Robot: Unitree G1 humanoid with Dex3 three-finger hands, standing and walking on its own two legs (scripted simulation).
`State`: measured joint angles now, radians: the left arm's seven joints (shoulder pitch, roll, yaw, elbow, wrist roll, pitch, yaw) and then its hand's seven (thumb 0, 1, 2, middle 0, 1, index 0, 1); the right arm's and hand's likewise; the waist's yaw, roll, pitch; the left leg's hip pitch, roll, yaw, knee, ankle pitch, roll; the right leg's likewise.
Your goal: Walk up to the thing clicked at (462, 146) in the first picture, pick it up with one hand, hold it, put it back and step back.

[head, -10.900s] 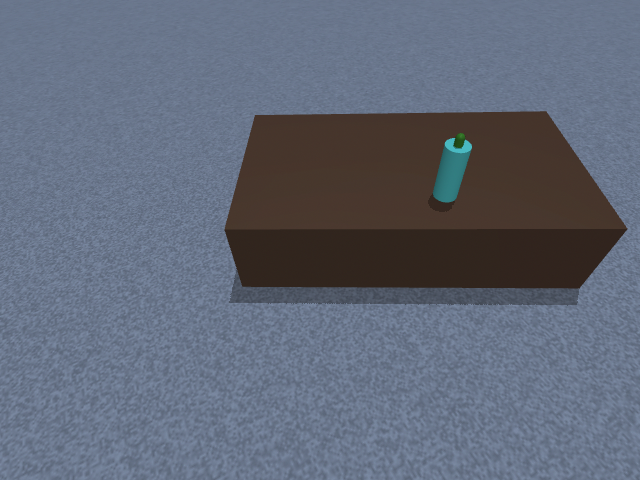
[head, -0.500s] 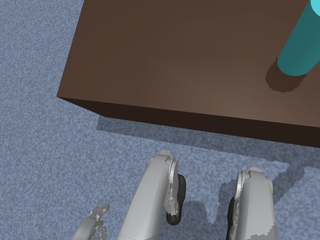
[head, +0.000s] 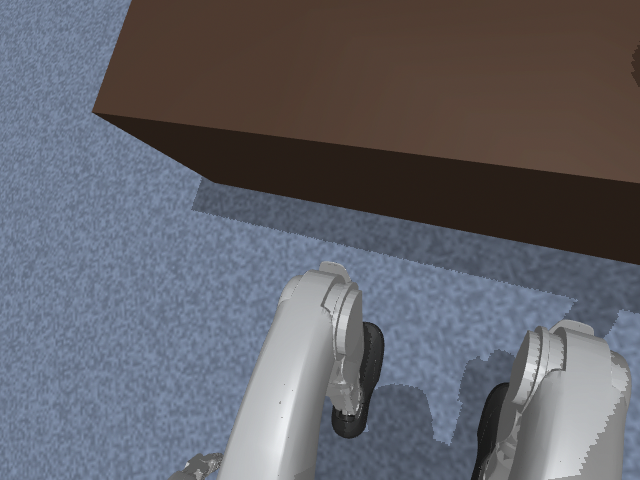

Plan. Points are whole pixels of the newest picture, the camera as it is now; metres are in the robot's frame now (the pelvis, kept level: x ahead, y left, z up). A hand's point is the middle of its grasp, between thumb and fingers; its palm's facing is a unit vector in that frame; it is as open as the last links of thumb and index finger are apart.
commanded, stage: close in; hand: right
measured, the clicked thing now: out of the picture +0.61 -0.25 +0.08
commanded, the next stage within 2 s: rest palm in 0.34 s
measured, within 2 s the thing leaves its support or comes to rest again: leaves its support in 1.68 s
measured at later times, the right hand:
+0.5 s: hand out of the picture +0.59 -0.26 +0.04, palm faces +0.21 +0.98 -0.02, open 17.3 cm
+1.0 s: hand out of the picture +0.61 -0.25 +0.04, palm faces +0.21 +0.98 -0.02, open 14.5 cm
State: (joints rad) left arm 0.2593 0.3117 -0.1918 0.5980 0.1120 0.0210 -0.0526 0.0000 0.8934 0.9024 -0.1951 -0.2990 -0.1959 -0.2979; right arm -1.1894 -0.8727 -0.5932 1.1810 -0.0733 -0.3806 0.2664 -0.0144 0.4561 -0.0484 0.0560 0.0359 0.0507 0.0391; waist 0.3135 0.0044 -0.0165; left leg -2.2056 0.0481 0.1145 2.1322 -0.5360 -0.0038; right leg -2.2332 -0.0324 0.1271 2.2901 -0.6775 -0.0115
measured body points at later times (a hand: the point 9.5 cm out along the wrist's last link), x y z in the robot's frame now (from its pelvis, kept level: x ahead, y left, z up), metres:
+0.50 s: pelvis +0.02 +0.00 +0.03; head +0.26 -0.06 +0.40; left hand +0.07 +0.28 -0.07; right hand +0.57 -0.31 +0.05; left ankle +0.14 +0.12 -0.34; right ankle +0.08 -0.12 -0.34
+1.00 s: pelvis +0.01 +0.00 +0.02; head +0.26 -0.06 +0.38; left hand +0.05 +0.27 -0.08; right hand +0.59 -0.31 +0.04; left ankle +0.14 +0.12 -0.34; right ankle +0.08 -0.12 -0.34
